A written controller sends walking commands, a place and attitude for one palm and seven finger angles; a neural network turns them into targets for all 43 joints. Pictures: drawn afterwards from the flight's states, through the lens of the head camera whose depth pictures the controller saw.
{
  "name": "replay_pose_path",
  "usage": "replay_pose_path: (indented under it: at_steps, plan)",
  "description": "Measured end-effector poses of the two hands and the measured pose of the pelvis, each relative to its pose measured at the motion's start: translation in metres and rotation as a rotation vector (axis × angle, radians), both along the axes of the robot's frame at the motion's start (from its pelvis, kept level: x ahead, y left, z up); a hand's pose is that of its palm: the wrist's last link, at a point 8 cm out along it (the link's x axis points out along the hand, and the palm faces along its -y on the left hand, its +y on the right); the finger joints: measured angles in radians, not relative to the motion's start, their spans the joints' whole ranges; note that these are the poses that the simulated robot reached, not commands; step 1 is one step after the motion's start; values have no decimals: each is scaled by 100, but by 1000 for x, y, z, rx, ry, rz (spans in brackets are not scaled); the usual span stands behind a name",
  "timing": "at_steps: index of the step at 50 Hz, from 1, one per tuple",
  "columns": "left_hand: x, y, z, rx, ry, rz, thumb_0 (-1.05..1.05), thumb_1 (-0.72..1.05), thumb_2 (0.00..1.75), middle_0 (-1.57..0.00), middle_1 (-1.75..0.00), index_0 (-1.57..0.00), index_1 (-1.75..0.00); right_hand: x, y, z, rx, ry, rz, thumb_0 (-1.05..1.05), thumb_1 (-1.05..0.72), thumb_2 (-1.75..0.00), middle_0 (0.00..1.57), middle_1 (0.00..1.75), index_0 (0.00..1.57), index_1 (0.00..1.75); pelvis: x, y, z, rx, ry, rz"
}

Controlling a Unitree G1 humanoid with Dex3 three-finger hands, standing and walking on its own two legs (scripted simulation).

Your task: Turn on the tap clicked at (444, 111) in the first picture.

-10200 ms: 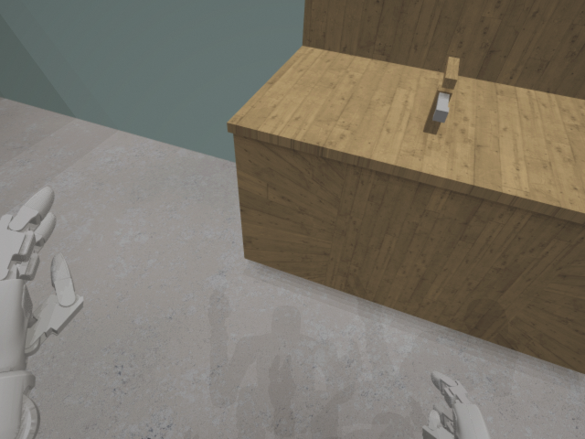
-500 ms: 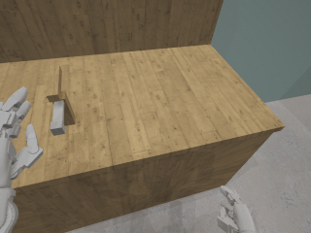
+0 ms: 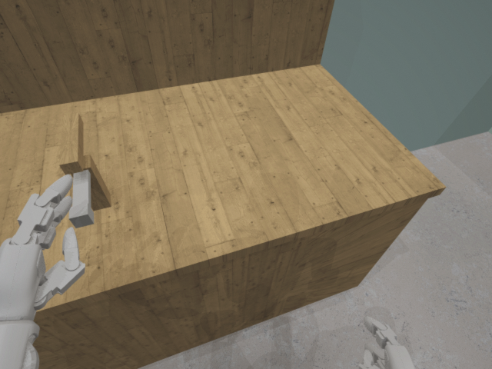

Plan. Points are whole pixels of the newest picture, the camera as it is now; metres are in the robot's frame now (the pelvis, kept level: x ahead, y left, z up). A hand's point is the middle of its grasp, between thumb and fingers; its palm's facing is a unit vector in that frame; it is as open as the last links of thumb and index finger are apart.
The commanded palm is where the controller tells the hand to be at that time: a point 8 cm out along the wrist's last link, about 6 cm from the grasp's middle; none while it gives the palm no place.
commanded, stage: come to a stop and stand still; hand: left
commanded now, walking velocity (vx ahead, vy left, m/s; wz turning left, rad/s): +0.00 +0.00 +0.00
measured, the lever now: (81, 215) +0.33 +0.29 +0.06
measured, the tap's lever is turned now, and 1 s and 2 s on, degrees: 0 0 0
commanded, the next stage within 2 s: look again from close up in 0.64 s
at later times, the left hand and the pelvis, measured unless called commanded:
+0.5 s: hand (13, 241) +0.23 +0.31 +0.14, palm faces +0.39 -0.85 -0.34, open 7.4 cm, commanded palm +0.17 +0.33 +0.18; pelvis +0.02 +0.04 +0.00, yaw +2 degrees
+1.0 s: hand (37, 248) +0.22 +0.26 +0.15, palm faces +0.38 -0.85 -0.36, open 7.4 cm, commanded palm +0.16 +0.30 +0.18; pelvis +0.01 +0.01 +0.00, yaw +2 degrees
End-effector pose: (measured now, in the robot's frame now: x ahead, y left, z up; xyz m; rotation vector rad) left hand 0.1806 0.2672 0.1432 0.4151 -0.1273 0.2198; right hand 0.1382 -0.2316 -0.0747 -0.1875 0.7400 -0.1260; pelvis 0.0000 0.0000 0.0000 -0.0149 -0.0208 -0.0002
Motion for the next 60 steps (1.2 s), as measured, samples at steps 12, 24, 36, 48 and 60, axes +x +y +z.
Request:
replay_pose_path:
  at_steps: [12,24,36,48,60]
  plan:
    - [10,55,49,65,-294,96,2,89,90,-21,-30,-21,-30,42,43,17,-43,-54,123,1,-91,-90,20,30,20,30,10,24,0,-15,0,19]
    - [13,79,12,3,-137,118,1,89,90,-21,-30,-21,-30,71,83,26,-20,-97,160,1,-91,-90,21,30,20,30,18,44,1,-7,6,27]
    - [11,64,46,83,-229,79,1,89,90,-21,-30,-21,-30,57,74,14,5,-43,145,1,-91,-90,21,30,20,30,18,40,2,-9,1,36]
    - [1,42,22,24,-121,115,1,89,90,-21,-30,-21,-30,40,30,11,-35,-10,84,1,-91,-90,21,30,20,30,13,18,3,-7,4,40]
    - [0,31,34,41,-159,108,1,89,90,-21,-30,-21,-30,47,13,19,-38,-71,63,1,-91,-90,20,30,20,30,11,7,4,-9,8,34]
